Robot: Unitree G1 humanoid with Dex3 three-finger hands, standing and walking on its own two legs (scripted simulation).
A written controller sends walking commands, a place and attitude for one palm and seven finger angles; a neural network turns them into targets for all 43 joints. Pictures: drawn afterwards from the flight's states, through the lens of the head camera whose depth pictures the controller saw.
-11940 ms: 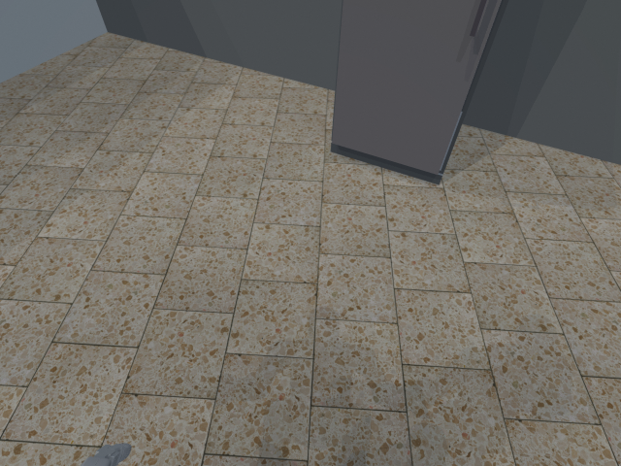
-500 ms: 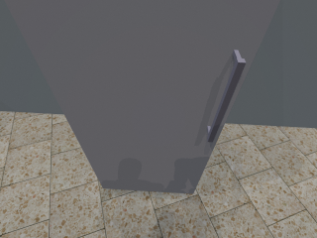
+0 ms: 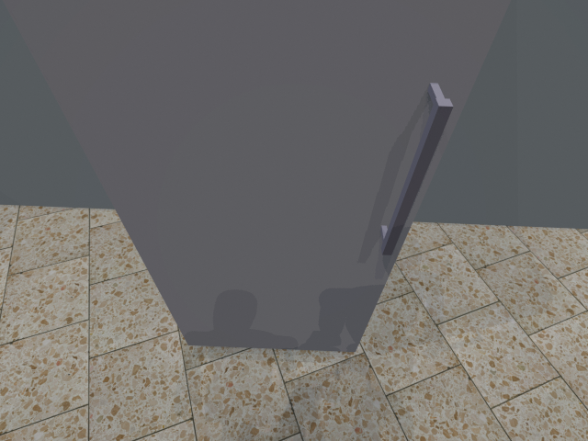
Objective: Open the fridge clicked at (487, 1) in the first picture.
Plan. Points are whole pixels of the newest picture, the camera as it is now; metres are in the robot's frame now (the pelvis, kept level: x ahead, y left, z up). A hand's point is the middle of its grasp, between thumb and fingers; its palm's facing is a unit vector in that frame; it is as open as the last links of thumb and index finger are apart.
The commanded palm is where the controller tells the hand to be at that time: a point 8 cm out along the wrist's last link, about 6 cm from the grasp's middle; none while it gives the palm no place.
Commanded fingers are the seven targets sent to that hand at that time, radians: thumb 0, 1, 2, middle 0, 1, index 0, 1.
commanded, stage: raise the hand to about handle height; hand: right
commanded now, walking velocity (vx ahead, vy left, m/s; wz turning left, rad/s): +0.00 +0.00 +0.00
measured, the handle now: (406, 183) +0.46 -0.15 +0.10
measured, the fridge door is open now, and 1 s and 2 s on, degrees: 0 0 0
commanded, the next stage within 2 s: none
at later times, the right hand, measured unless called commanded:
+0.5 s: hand (474, 428) +0.16 -0.21 -0.01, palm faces +0.07 +1.00 -0.06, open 9.5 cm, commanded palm +0.14 -0.26 +0.00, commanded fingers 0.00 -0.20 -0.60 0.25 0.75 0.25 0.75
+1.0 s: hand (522, 371) +0.21 -0.26 +0.04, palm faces +0.05 +1.00 -0.06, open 12.5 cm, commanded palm +0.18 -0.31 +0.06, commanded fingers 0.00 0.38 -0.35 0.29 1.12 0.29 1.12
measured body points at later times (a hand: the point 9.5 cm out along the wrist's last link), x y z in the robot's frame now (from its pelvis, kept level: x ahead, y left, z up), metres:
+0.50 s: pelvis -0.04 +0.00 -0.07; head +0.01 -0.01 +0.38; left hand +0.19 +0.21 -0.12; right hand +0.15 -0.26 +0.00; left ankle -0.01 +0.09 -0.74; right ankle -0.01 -0.11 -0.74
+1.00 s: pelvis -0.02 -0.02 -0.03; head +0.01 -0.02 +0.42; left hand +0.16 +0.23 -0.10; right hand +0.20 -0.31 +0.05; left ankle -0.01 +0.09 -0.74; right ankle -0.01 -0.11 -0.74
